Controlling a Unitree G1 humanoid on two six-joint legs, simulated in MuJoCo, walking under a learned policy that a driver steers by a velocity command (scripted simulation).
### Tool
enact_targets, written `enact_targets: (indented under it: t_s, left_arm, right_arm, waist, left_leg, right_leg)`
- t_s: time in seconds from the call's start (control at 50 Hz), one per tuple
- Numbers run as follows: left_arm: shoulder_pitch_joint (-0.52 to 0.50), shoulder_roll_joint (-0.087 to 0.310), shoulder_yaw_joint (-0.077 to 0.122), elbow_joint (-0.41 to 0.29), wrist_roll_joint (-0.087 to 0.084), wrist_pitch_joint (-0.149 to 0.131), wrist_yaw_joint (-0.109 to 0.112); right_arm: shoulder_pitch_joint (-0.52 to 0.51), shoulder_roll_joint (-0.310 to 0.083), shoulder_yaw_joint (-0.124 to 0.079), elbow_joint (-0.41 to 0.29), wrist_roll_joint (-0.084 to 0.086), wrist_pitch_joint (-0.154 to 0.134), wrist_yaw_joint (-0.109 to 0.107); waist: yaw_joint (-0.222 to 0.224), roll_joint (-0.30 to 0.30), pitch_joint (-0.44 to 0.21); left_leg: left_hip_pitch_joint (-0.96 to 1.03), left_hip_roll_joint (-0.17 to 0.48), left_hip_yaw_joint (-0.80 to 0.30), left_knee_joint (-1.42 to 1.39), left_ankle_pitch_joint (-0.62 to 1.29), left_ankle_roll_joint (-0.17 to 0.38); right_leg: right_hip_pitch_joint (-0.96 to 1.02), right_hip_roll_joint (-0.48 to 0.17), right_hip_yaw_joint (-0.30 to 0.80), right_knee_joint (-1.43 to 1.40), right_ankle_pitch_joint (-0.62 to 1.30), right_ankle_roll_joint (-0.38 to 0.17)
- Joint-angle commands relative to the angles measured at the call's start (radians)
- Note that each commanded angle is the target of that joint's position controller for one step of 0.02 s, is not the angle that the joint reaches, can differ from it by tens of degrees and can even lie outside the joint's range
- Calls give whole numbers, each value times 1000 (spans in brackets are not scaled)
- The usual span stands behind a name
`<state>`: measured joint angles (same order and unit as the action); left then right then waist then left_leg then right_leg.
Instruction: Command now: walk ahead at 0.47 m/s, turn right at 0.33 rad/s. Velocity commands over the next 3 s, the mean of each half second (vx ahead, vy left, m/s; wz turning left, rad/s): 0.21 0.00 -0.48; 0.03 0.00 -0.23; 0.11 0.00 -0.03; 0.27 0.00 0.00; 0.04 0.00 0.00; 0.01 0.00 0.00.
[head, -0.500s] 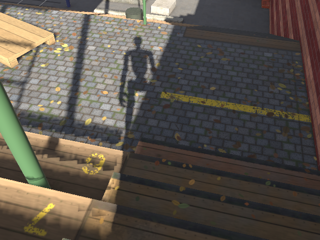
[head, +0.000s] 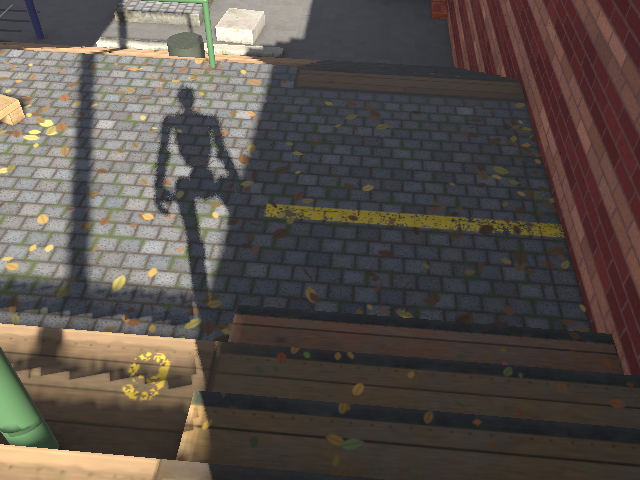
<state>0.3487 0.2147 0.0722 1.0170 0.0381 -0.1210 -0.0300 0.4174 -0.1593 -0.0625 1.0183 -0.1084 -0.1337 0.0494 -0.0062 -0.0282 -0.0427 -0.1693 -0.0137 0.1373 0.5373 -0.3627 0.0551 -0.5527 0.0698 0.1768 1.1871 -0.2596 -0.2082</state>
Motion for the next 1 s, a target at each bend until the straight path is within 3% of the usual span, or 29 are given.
enact_targets:
  t_s: [0.02, 0.08, 0.12, 0.3, 0.38, 0.4, 0.42, 0.44, 0.46, 0.48, 0.5, 0.52, 0.54, 0.56, 0.58, 0.64, 0.66, 0.72, 0.74, 0.76, 0.8, 0.82, 0.84, 0.86, 0.9, 0.92, 0.94, 0.96, 1.0]
  left_arm:
    - [87, -89, -25, -20, 19, -1, -23]
    - [-52, -26, -26, -79, 22, -2, -75]
    - [-150, 15, -24, -105, 12, 4, -62]
    - [-399, 25, -35, -171, 34, 43, -51]
    - [-277, 57, -22, -88, 36, 28, -41]
    - [-146, 85, -7, -44, 41, 22, -34]
    - [73, 167, 29, 22, 24, 9, -7]
    - [354, 237, 67, 79, 38, 23, 15]
    - [531, 279, 74, 127, 39, 42, 20]
    - [520, 261, 77, 85, 71, 34, 39]
    - [292, 221, 61, 6, 51, 27, 38]
    - [12, 131, 18, -69, 30, 30, 10]
    - [-131, 63, -16, -127, 12, 29, 8]
    - [-125, 106, -10, -165, 6, 17, -4]
    - [-150, 111, -18, -209, 12, 2, -20]
    - [-144, 144, -26, -217, 66, 1, -37]
    - [-192, 107, -45, -228, 52, -2, -46]
    - [-423, 158, -42, -297, -5, -5, -62]
    - [-281, 137, -31, -280, -33, 5, -68]
    - [57, 88, -18, -214, -31, 28, -63]
    - [25, 93, -18, -196, -24, 47, -15]
    - [19, 82, -27, -198, -20, 46, -3]
    - [-28, 64, -40, -185, -12, 50, 1]
    - [-13, 13, -64, -160, -16, 48, -4]
    - [117, -38, -89, -91, -47, 55, -58]
    - [39, 90, -65, -106, -55, 57, -65]
    - [-76, 248, -31, -133, -46, 56, -74]
    - [-136, 283, -13, -142, -24, 60, -83]
    - [-208, 207, -28, -159, -43, 64, -71]
  right_arm:
    - [17, 66, 29, 1, -4, 17, -14]
    - [11, 72, 61, 18, -10, -26, -61]
    - [134, 39, 75, 62, 2, -54, -86]
    - [358, -14, 79, 131, 52, 23, -120]
    - [278, -72, 54, 82, 52, 41, -115]
    - [196, -92, 53, 60, 35, 44, -97]
    - [89, -134, 34, 9, 45, 48, -66]
    - [102, -63, 68, -30, 20, 48, -18]
    - [25, -37, 76, -118, 54, 33, 33]
    - [-195, -81, 64, -232, 94, -7, 38]
    - [-288, -124, 53, -288, 112, -12, 6]
    - [-247, -136, 47, -302, 76, 4, -30]
    - [-72, -119, 47, -220, 28, 22, -63]
    - [26, -84, 45, -190, 40, 45, -77]
    - [100, -110, 31, -134, 39, 51, -50]
    - [189, -37, 52, -96, 33, 54, 16]
    - [260, -48, 43, -85, 28, 52, 19]
    - [372, -164, -17, -67, 49, 33, -4]
    - [273, -220, -27, -77, 72, 28, -23]
    - [-38, -290, -15, -174, 108, 30, -5]
    - [-159, -212, 12, -223, 104, 10, 26]
    - [-188, -252, 4, -233, 98, 14, 36]
    - [-207, -230, 16, -225, 88, 25, 29]
    - [-255, -181, 42, -208, 109, 30, 29]
    - [-366, -164, 79, -176, 171, 37, 95]
    - [-239, -190, 62, -140, 169, 46, 115]
    - [-53, -242, 30, -108, 142, 49, 91]
    - [-49, -282, 16, -86, 127, 46, 66]
    - [-141, -263, 6, -100, 103, 35, 42]
  waist:
    - [53, 46, 168]
    - [29, 63, 135]
    - [-24, 45, 111]
    - [-101, 79, 200]
    - [-80, 69, 133]
    - [-9, 75, 120]
    - [121, -59, 58]
    - [216, -208, -285]
    - [262, -197, -516]
    - [305, -23, -363]
    - [210, 90, -191]
    - [39, 127, -43]
    - [-68, 125, 45]
    - [-131, -47, 128]
    - [-130, -10, 103]
    - [-169, -41, 26]
    - [-218, -42, 8]
    - [-315, 54, -8]
    - [-205, 170, -13]
    - [69, 310, -56]
    - [36, 168, -98]
    - [39, 203, -155]
    - [17, 120, -74]
    - [59, -12, -65]
    - [190, 14, -43]
    - [86, 29, -33]
    - [-36, -39, -66]
    - [-37, -35, -16]
    - [-34, 9, -18]
  left_leg:
    - [-42, 261, -195, -210, 322, 45]
    - [-216, 184, -25, -166, 445, 9]
    - [-193, 161, 25, -57, 444, -6]
    - [101, 324, -191, 175, 558, 6]
    - [-126, 233, -58, 373, 579, -22]
    - [-216, 254, -72, 492, 527, -34]
    - [-374, 164, 4, 690, 561, -113]
    - [-700, 117, 8, 1239, -35, -221]
    - [-936, 72, -105, 1593, -712, -268]
    - [-1183, 86, -187, 1532, -742, -280]
    - [-1108, 122, -194, 1347, -677, -211]
    - [-922, 153, -199, 1113, -527, -136]
    - [-599, 204, -231, 826, -247, -99]
    - [-423, 121, -134, 922, -148, -84]
    - [-282, 92, -131, 748, 138, -69]
    - [-91, 70, -95, 745, 502, -80]
    - [2, 80, -112, 718, 468, -105]
    - [202, 19, -23, 458, 306, -168]
    - [98, 46, -87, 177, 607, -75]
    - [-44, 219, -426, 74, 937, 198]
    - [-8, 312, -505, 66, 1118, 304]
    - [-48, 383, -646, 60, 1003, 314]
    - [-192, 389, -746, 61, 732, 275]
    - [-279, 323, -632, 102, 779, 210]
    - [-492, 122, -313, 123, 573, 4]
    - [-432, 54, -223, 89, 360, -71]
    - [-266, 32, -156, 57, 199, -79]
    - [-240, 9, -113, 62, 94, -66]
    - [-151, 23, -83, 88, 146, -45]
  right_leg:
    - [-266, -104, 63, 65, 348, 0]
    - [-101, -138, -43, -193, 601, 57]
    - [-77, -125, -77, -419, 811, 112]
    - [-262, -184, -169, -705, 476, 168]
    - [211, -79, -320, -699, 413, 186]
    - [375, -93, -288, -755, 427, 162]
    - [709, -68, -344, -901, 626, 100]
    - [1339, -296, -115, -590, 1309, -177]
    - [1602, -478, 186, -453, 1539, -334]
    - [1485, -521, 287, -507, 1361, -319]
    - [1109, -522, 222, -603, 1140, -273]
    - [663, -474, 126, -688, 866, -209]
    - [216, -395, 3, -782, 727, -158]
    - [-71, -325, -40, -811, 804, -185]
    - [-211, -282, -84, -818, 647, -173]
    - [-326, -209, -97, -668, 607, -78]
    - [-370, -195, -105, -621, 578, -34]
    - [-288, -181, -118, -393, 688, 71]
    - [-138, -122, -161, -228, 474, 100]
    - [-87, -51, -200, -126, -99, 182]
    - [-194, -57, -152, 74, -511, 274]
    - [-199, -98, -83, 96, -464, 342]
    - [-194, -158, -10, 48, -262, 386]
    - [-64, -174, -40, -8, -108, 413]
    - [376, -153, -170, -429, 155, 396]
    - [412, -108, -146, -480, 407, 324]
    - [350, -91, -144, -540, 363, 228]
    - [294, -104, -138, -595, 242, 185]
    - [251, -101, -151, -634, 162, 193]
